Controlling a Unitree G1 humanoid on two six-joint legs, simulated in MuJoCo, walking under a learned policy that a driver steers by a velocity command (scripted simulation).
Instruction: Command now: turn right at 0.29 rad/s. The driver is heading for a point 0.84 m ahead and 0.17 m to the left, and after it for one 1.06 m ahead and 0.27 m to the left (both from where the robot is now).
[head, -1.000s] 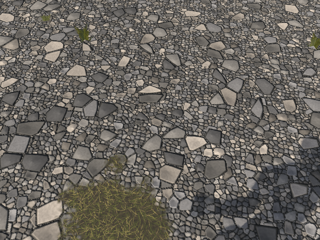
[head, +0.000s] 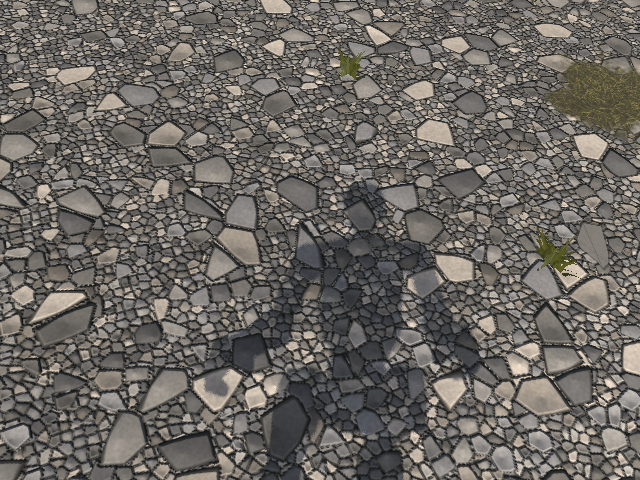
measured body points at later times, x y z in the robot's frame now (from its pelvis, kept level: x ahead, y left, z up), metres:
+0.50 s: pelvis +0.01 -0.01 +0.00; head +0.01 +0.00 +0.45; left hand +0.09 +0.25 -0.13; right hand +0.08 -0.28 -0.13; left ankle +0.01 +0.09 -0.73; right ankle -0.03 -0.12 -0.74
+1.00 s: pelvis +0.22 +0.00 -0.02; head +0.26 +0.01 +0.43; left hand +0.44 +0.21 -0.12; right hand +0.12 -0.23 -0.15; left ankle +0.03 +0.09 -0.74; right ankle +0.37 -0.09 -0.73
